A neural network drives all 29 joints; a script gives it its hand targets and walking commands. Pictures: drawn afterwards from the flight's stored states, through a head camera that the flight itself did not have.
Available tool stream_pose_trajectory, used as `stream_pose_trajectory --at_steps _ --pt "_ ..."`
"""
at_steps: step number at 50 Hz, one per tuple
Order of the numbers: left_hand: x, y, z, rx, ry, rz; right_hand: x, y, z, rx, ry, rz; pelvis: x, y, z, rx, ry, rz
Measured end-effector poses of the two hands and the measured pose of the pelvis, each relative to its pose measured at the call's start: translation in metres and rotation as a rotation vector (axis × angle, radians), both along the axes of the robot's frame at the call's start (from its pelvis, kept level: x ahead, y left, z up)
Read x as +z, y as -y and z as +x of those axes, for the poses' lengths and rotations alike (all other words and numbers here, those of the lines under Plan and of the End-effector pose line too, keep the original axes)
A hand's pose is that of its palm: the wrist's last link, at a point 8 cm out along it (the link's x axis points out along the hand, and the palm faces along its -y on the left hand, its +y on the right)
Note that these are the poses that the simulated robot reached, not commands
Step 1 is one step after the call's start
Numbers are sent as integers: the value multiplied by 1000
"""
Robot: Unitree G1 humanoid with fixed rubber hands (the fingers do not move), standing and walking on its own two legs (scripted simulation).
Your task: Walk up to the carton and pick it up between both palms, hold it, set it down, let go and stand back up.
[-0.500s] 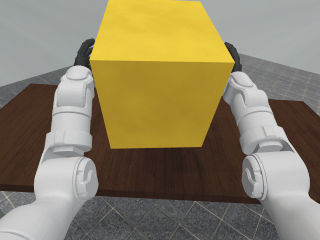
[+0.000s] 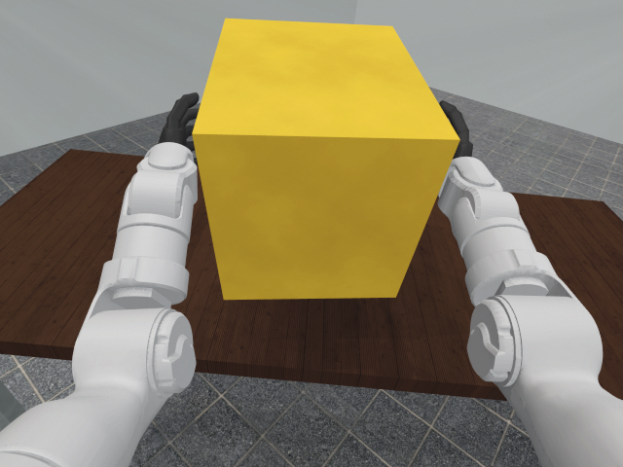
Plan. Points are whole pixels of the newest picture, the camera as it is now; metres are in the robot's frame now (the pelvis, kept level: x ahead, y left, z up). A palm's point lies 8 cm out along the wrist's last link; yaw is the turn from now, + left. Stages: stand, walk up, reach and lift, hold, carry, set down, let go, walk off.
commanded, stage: set down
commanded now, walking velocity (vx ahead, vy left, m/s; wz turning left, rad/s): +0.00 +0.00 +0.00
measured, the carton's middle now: (310, 158) +0.48 +0.00 +0.22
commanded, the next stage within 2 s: none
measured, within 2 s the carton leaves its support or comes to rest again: neither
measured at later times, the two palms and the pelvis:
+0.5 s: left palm (184, 169) +0.41 +0.16 +0.23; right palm (447, 176) +0.41 -0.18 +0.24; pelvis +0.00 -0.01 +0.00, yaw +0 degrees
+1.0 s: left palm (194, 183) +0.41 +0.15 +0.21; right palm (450, 189) +0.41 -0.19 +0.22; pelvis +0.00 -0.01 +0.00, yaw -1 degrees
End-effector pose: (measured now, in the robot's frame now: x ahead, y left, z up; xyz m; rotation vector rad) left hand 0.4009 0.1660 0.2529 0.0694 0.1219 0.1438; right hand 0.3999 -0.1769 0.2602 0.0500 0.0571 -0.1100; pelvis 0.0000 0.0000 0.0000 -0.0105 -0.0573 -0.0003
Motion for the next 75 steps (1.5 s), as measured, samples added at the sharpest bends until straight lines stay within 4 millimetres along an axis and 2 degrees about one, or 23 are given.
stream_pose_trajectory --at_steps 12,30,59,75 --pt "-12 8 4 2 -21 -12 -12 8 3 6 -17 -14 0 3 0 -11 -19 4" --pt "-26 5 4 23 -40 -26 -26 5 10 24 -33 -11 0 7 3 -5 -34 7" --pt "-50 17 6 36 -74 -64 -51 18 15 47 -50 -18 -1 8 1 -18 -80 16" --pt "-77 22 15 46 -107 -66 -75 23 27 56 -74 -27 -1 7 5 -32 -125 19"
